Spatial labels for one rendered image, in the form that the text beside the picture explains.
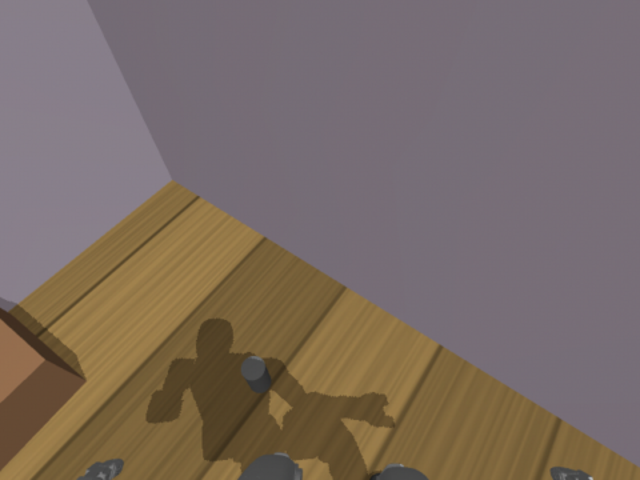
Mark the left robot hand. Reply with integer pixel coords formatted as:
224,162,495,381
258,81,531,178
76,459,124,480

